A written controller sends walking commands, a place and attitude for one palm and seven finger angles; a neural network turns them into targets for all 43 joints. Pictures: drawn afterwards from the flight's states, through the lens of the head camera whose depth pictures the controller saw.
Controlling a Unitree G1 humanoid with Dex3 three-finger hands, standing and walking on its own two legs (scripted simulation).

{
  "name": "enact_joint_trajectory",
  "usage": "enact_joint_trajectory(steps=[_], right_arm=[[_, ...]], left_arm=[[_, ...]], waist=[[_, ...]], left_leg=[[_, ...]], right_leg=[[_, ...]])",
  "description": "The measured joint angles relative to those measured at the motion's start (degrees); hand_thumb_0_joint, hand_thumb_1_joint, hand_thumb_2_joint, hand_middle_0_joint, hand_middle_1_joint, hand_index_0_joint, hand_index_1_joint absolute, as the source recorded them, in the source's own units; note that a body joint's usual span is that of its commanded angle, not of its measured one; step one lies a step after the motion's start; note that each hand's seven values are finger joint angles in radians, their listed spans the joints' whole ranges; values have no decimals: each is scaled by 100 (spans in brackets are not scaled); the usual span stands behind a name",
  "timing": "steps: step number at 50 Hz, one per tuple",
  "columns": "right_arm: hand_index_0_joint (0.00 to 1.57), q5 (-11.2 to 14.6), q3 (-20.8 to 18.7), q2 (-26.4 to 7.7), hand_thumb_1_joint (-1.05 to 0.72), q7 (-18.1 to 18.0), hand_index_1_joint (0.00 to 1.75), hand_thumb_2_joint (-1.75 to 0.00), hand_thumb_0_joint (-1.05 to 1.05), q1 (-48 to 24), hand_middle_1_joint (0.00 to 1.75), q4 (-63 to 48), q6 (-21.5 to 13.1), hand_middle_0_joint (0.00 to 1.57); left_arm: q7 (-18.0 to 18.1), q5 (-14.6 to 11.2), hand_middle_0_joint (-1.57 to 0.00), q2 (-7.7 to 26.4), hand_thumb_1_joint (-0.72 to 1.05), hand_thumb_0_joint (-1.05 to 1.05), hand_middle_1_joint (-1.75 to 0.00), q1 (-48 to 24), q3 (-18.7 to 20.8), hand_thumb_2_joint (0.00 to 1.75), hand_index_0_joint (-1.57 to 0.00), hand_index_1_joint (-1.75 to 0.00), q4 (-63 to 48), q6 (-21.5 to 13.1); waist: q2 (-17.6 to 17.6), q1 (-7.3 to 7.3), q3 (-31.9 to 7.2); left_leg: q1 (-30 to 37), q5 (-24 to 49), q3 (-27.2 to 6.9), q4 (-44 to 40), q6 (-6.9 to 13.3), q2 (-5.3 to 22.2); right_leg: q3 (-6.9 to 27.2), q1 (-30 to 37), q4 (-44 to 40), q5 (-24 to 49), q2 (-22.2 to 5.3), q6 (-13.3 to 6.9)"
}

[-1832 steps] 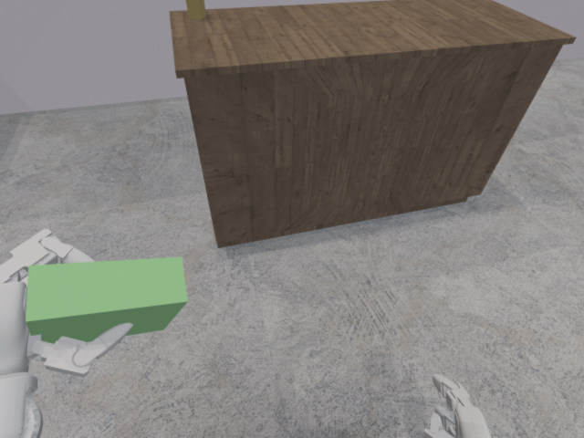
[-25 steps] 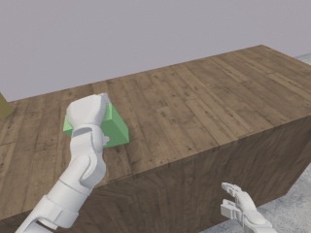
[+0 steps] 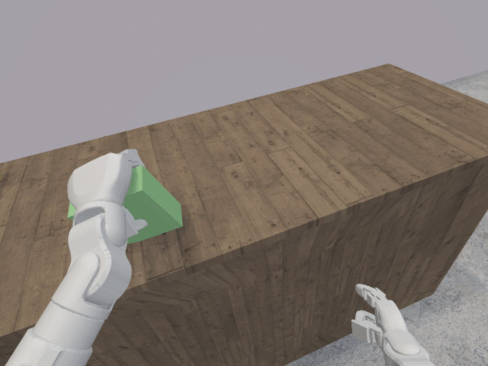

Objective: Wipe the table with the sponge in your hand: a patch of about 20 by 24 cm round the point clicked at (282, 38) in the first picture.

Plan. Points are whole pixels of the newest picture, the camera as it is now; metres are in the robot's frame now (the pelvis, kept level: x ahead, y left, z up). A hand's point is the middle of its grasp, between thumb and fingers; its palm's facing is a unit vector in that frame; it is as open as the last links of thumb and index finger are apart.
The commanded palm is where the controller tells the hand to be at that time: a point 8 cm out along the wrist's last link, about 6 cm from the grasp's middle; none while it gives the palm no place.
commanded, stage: slide back across to the middle lane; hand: left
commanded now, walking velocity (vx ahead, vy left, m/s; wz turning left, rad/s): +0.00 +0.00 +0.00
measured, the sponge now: (138, 215) +0.32 +0.22 +0.12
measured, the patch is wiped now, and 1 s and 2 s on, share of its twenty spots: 0.95 0.95 0.95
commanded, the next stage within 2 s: wipe forward along the middle lane in 0.28 s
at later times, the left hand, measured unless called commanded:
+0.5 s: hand (83, 212) +0.28 +0.28 +0.17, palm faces +0.13 -0.08 -0.99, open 9.2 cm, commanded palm +0.25 +0.29 +0.22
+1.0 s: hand (82, 195) +0.33 +0.31 +0.16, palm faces +0.03 -0.02 -1.00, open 9.2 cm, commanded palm +0.30 +0.31 +0.20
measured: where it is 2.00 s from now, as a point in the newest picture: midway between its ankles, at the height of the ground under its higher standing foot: outside the picture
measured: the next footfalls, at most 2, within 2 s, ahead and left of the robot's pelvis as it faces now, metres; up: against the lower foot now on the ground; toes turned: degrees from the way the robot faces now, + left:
none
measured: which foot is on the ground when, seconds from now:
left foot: down 0.00-1.00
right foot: down 0.00-1.00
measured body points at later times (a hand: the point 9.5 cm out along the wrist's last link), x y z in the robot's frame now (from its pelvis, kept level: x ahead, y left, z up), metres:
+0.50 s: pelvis -0.01 +0.00 +0.00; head -0.05 -0.06 +0.44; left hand +0.27 +0.28 +0.23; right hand +0.23 -0.22 -0.08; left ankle -0.02 +0.14 -0.73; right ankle +0.03 -0.04 -0.74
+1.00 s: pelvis -0.02 +0.02 +0.00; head -0.04 -0.03 +0.45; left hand +0.32 +0.31 +0.22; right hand +0.18 -0.21 -0.10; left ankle -0.02 +0.15 -0.74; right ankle +0.02 -0.04 -0.74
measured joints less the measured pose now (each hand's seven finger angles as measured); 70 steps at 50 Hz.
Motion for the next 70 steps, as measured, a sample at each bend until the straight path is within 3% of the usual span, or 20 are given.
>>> enact_joint_trajectory(steps=[9, 21, 31, 44, 55, 70], right_arm=[[20, -57, -31, -72, -90, -95, 30, -90, 2, 72, 30, 49, -120, 20], [20, -84, -102, -151, -90, -245, 30, -90, 2, 141, 30, 146, -534, 20], [20, -100, -38, -34, -90, -349, 30, -90, 2, 103, 30, 311, -800, 20], [21, -80, -80, -53, -90, -383, 30, -90, 2, 534, 30, 400, -883, 20], [20, -35, -175, -130, -90, -350, 30, -90, 2, 766, 30, 489, -752, 20], [21, -36, -87, -31, -90, -380, 30, -90, 2, 731, 30, 407, -717, 20]], left_arm=[[-216, -172, -73, 383, -43, -2, -145, 298, 433, 108, -81, -141, -151, -170], [-597, -76, -75, 774, -44, -3, -143, 372, 735, 108, -83, -140, 170, -550], [-823, 297, -76, 756, -46, -4, -142, -459, 403, 109, -84, -138, 1362, -978], [-780, 413, -78, 720, -49, -4, -141, -1301, 494, 112, -86, -135, 2700, -1666], [-613, 469, -79, 614, -50, -3, -140, -1416, 442, 113, -87, -135, 2937, -1715], [-623, 646, -80, 692, -51, -2, -140, -2436, 458, 115, -88, -135, 4416, -2087]], waist=[[30, 34, 18], [93, 134, 102], [54, 138, 147], [-2, 14, 109], [2, -21, 62], [-107, -128, -18]], left_leg=[[-25, -2, -109, 61, 38, -31], [-120, -18, -304, 167, 46, -106], [-193, 84, -415, 131, 2, -166], [-299, 220, -472, -13, -6, -234], [-302, 280, -467, -133, 40, -283], [-554, 320, -498, -117, 23, -257]], right_leg=[[129, -57, 66, 14, 60, -28], [74, -136, 176, 4, 29, -14], [-26, -155, 94, 98, -49, 30], [-66, -209, -105, 219, -133, 117], [-49, -207, -217, 259, -187, 180], [-87, -418, -280, 338, -166, 159]])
